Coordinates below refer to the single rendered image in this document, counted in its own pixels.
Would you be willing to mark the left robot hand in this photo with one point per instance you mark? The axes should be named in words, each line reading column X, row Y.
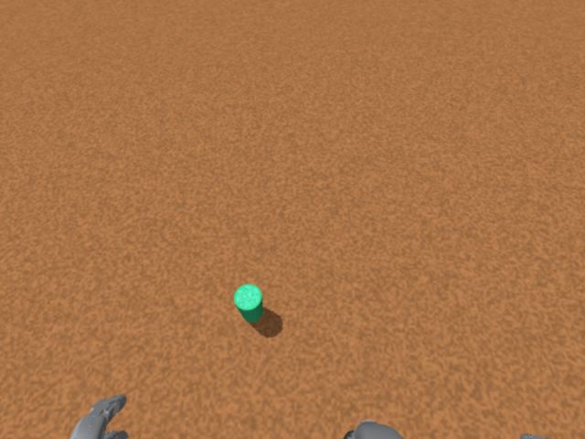
column 93, row 426

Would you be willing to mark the cup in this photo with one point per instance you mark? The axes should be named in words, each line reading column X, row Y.
column 248, row 300

